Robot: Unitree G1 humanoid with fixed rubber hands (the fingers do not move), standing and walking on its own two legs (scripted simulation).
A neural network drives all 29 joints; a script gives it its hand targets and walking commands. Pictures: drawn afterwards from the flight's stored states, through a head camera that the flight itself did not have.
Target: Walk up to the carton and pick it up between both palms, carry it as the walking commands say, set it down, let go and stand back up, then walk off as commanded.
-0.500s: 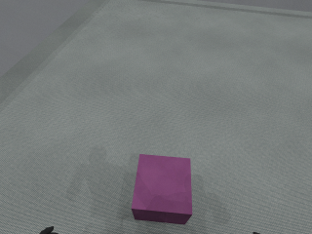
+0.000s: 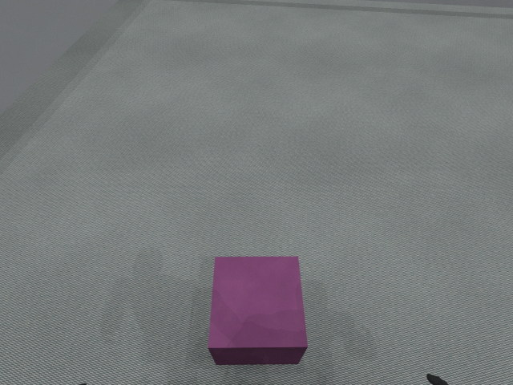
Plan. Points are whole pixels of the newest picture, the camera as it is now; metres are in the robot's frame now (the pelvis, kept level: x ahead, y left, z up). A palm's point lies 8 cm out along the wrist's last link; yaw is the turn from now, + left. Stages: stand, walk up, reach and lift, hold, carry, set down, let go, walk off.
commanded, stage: walk up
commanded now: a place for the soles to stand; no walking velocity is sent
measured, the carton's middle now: (256, 310) +0.44 +0.00 -0.64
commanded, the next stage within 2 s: reach and lift in 1.82 s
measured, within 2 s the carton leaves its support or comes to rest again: neither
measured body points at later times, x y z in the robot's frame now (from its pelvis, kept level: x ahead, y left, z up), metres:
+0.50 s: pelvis -0.01 +0.00 -0.01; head +0.02 -0.01 +0.44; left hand +0.11 +0.30 -0.12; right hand +0.08 -0.32 -0.13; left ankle +0.01 +0.12 -0.73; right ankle +0.01 -0.14 -0.73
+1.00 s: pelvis +0.00 +0.00 +0.00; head +0.03 +0.00 +0.44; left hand +0.12 +0.31 -0.12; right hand +0.07 -0.30 -0.13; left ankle +0.02 +0.12 -0.73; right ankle +0.01 -0.12 -0.73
